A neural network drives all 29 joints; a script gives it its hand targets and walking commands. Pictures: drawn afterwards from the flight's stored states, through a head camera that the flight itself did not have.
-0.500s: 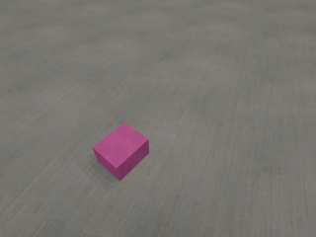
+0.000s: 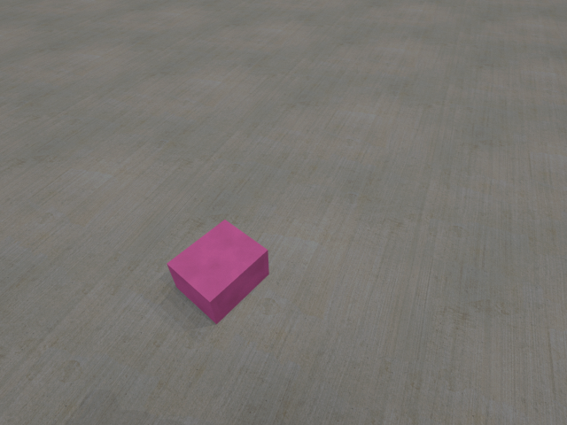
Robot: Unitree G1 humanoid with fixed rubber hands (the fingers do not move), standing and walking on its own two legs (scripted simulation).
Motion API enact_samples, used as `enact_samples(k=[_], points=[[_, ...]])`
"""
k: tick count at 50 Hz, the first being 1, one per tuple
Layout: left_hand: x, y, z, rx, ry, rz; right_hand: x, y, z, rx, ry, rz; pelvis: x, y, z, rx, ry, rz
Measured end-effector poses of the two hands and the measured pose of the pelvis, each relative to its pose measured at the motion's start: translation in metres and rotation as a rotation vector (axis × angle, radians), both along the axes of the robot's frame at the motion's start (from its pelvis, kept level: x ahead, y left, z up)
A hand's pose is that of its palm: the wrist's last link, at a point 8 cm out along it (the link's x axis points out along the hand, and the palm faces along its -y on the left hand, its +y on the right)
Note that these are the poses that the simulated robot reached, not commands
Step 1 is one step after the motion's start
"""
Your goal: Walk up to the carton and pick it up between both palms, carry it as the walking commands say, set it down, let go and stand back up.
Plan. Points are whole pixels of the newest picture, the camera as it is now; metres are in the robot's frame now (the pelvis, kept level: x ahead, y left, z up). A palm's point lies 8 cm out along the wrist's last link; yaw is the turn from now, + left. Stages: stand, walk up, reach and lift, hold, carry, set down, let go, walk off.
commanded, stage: stand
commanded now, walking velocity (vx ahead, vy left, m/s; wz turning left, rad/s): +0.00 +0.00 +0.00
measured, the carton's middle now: (220, 269) +0.84 +0.27 -0.70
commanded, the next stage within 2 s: walk up in 0.38 s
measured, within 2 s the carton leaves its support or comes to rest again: neither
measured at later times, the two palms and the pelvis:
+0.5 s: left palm out of the picture +0.09 +0.31 -0.11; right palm out of the picture +0.10 -0.31 -0.11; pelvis +0.01 +0.00 +0.00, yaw +0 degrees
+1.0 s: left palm out of the picture +0.07 +0.44 -0.12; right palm (438, 384) +0.23 -0.22 -0.10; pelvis +0.08 +0.09 -0.03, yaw +14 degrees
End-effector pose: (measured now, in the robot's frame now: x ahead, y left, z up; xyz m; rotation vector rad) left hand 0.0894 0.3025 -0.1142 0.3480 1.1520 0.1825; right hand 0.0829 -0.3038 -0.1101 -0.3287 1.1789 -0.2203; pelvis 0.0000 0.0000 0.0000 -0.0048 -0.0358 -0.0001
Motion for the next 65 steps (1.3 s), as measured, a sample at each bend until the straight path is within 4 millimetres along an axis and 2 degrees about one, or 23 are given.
enact_samples(k=[29, 32, 36, 40, 44, 46, 52, 57, 61, 65], points=[[0.003, 0.004, 0.003, 0.012, 0.001, 0.024, 0.015, -0.002, 0.0, -0.002, -0.003, 0.017, 0.007, -0.002, 0.0, 0.0, 0.005, 0.011], [0.001, 0.016, 0.007, 0.025, -0.071, 0.058, 0.022, -0.004, 0.0, 0.002, 0.005, 0.065, 0.01, 0.001, -0.004, -0.015, 0.003, 0.053], [-0.022, 0.049, 0.016, 0.077, -0.095, 0.119, 0.047, 0.002, 0.009, -0.003, 0.008, 0.143, 0.02, 0.012, -0.005, -0.018, -0.001, 0.107], [-0.046, 0.086, 0.016, 0.113, -0.051, 0.168, 0.086, 0.022, 0.017, -0.008, -0.022, 0.218, 0.035, 0.033, -0.008, -0.012, -0.003, 0.158], [-0.049, 0.124, 0.0, 0.121, -0.029, 0.203, 0.131, 0.048, 0.013, -0.059, -0.097, 0.277, 0.056, 0.065, -0.028, -0.01, -0.001, 0.197], [-0.041, 0.134, -0.007, 0.114, -0.028, 0.215, 0.142, 0.06, 0.009, -0.078, -0.127, 0.283, 0.062, 0.077, -0.035, -0.008, -0.01, 0.22], [-0.006, 0.134, -0.004, 0.05, -0.072, 0.224, 0.155, 0.095, 0.011, -0.044, -0.114, 0.302, 0.091, 0.091, -0.023, 0.003, -0.021, 0.264], [0.014, 0.128, 0.008, 0.032, -0.067, 0.226, 0.175, 0.104, 0.01, -0.019, -0.1, 0.329, 0.119, 0.097, -0.016, -0.003, -0.015, 0.282], [0.032, 0.128, 0.017, 0.061, -0.078, 0.242, 0.205, 0.099, 0.003, -0.01, -0.097, 0.342, 0.149, 0.094, -0.018, -0.007, -0.01, 0.293], [0.038, 0.13, 0.018, 0.124, -0.103, 0.277, 0.252, 0.099, -0.009, -0.021, -0.099, 0.384, 0.178, 0.089, -0.029, -0.008, -0.008, 0.31]])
